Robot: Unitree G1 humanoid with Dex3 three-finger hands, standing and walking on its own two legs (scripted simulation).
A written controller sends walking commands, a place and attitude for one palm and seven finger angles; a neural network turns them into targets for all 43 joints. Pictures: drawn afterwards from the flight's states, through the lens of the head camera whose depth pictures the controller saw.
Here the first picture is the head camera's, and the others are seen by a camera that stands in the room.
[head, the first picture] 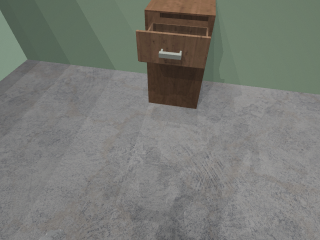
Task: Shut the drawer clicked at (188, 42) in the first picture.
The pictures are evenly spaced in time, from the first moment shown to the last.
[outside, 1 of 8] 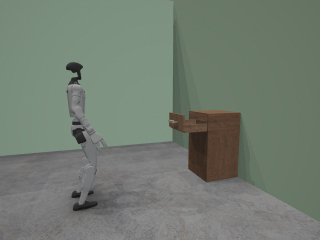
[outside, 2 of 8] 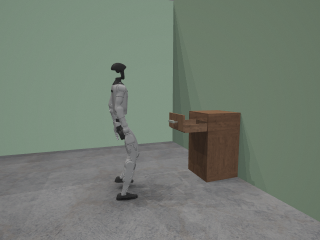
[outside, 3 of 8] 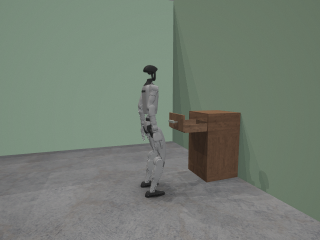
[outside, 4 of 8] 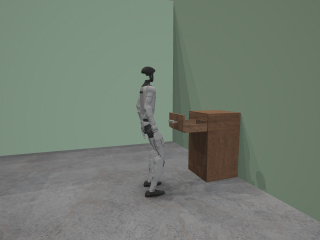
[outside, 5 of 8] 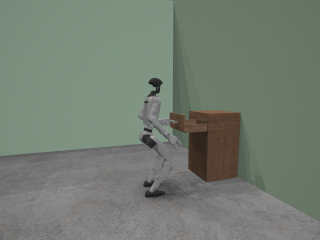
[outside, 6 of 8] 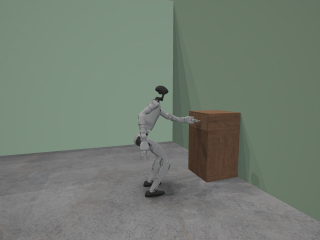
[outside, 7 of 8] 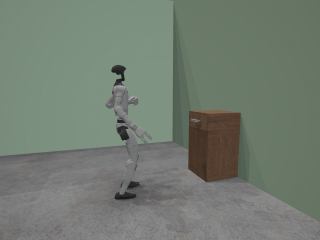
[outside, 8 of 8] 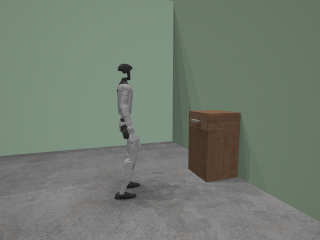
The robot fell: no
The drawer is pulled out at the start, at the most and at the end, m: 0.30 0.30 0.00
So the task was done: yes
